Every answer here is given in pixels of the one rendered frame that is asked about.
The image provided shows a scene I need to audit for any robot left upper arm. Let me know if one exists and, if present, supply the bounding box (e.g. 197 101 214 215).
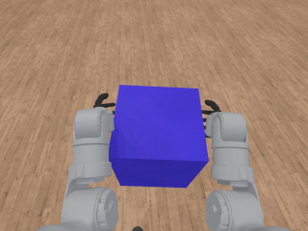
35 187 119 231

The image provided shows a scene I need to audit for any robot left hand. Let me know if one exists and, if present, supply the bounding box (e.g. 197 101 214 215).
93 92 116 115

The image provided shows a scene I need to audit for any robot right hand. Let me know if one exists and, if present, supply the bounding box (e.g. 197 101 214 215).
201 100 221 139

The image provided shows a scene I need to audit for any left robot forearm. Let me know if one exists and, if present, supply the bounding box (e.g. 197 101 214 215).
61 107 115 222

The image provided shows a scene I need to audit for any carton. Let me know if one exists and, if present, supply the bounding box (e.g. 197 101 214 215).
109 85 209 188

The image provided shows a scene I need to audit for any robot right upper arm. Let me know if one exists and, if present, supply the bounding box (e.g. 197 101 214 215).
205 190 291 231

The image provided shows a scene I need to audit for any right robot forearm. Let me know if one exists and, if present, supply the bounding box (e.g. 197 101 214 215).
205 112 264 220

